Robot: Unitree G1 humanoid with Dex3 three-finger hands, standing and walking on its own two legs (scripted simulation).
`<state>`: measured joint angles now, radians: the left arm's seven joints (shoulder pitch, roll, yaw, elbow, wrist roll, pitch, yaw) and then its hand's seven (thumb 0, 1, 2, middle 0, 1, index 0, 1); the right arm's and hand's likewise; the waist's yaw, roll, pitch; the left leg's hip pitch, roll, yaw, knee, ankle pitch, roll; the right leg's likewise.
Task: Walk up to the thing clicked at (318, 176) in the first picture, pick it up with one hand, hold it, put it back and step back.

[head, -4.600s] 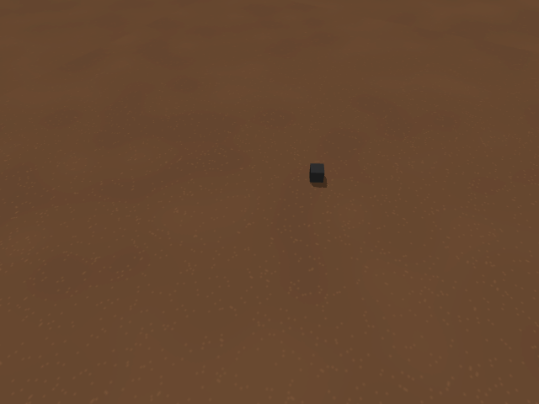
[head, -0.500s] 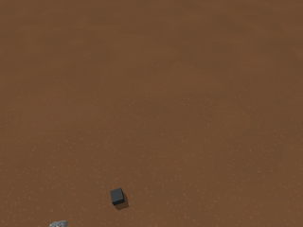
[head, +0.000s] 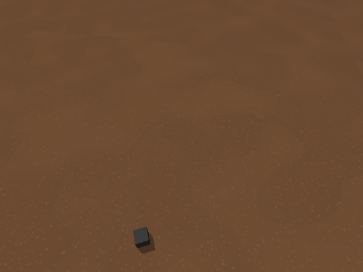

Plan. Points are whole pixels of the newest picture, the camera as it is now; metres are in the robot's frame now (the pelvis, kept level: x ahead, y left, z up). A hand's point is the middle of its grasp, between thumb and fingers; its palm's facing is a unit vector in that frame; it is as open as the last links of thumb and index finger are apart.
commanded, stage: walk up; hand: left
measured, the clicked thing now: (141, 237) +0.42 +0.25 -0.75
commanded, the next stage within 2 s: stand in 0.28 s
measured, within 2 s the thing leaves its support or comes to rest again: neither
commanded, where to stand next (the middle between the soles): +0.04 +0.01 m, yaw +0 degrees
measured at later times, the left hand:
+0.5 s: hand out of the picture +0.09 +0.26 -0.15, palm faces -0.01 -0.94 -0.34, open 7.4 cm
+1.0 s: hand out of the picture +0.07 +0.26 -0.16, palm faces -0.03 -0.94 -0.34, open 7.4 cm
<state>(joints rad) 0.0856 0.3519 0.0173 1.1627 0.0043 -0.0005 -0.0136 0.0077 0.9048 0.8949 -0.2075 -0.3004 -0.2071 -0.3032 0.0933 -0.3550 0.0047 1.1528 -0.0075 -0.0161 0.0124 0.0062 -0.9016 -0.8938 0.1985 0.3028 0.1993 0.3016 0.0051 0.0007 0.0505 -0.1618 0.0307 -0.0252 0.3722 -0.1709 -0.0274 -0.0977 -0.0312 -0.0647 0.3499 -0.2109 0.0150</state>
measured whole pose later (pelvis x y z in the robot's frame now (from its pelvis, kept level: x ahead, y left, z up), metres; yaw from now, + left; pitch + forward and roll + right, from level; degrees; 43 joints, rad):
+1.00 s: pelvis +0.01 +0.00 +0.00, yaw +0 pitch -2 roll +0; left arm 0.11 0.35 0.00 1.15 0.01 -0.01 -0.01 0.01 0.90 0.89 -0.21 -0.30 -0.21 -0.30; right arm 0.10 -0.35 0.00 1.16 -0.01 -0.01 0.01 0.01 -0.90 -0.89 0.20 0.30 0.20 0.30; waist 0.00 0.00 0.05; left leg -0.14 0.02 -0.02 0.32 -0.15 -0.03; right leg -0.09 -0.04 -0.06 0.32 -0.20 0.02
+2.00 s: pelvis +0.02 +0.00 +0.00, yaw -1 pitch -1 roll +0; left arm 0.12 0.35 0.00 1.13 0.01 -0.01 0.00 0.01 0.90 0.89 -0.21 -0.30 -0.21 -0.30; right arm 0.10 -0.35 0.00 1.14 -0.01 -0.01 0.01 0.01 -0.90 -0.89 0.20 0.30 0.20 0.30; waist 0.00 0.00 0.05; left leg -0.12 0.03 -0.01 0.31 -0.17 -0.03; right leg -0.07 -0.04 -0.05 0.31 -0.21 0.02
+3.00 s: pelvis +0.02 +0.00 +0.00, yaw -1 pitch -2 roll +0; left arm 0.12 0.35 0.00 1.12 0.01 -0.01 0.00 0.01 0.90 0.90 -0.21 -0.30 -0.21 -0.30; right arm 0.11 -0.35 0.00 1.13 -0.01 -0.01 0.01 0.01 -0.90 -0.89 0.20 0.30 0.20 0.30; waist 0.01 0.00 0.04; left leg -0.10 0.03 0.00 0.31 -0.17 -0.03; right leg -0.06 -0.04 -0.04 0.32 -0.22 0.02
